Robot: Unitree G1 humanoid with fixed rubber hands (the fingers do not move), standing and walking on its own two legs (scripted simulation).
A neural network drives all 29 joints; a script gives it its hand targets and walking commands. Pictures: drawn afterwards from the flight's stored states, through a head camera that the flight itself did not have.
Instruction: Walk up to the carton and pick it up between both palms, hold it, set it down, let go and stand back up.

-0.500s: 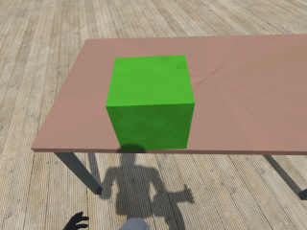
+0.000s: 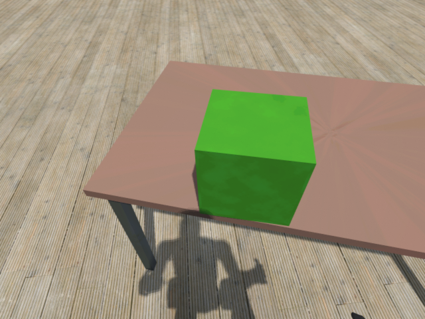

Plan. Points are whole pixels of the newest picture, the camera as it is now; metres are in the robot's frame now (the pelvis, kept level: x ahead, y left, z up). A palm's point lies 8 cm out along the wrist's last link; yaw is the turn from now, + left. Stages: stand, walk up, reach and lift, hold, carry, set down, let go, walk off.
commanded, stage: walk up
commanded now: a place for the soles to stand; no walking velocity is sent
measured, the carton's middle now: (250, 157) +0.48 -0.05 +0.02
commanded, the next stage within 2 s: reach and lift in 1.38 s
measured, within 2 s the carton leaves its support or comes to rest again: neither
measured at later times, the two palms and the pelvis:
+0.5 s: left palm out of the picture +0.09 +0.28 -0.09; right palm out of the picture +0.12 -0.26 -0.09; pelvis +0.01 +0.00 +0.00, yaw +1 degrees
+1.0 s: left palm out of the picture +0.08 +0.27 -0.10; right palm out of the picture +0.14 -0.26 -0.09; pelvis +0.02 +0.00 +0.00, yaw +1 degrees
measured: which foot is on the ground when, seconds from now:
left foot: down 0.00-1.00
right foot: down 0.00-1.00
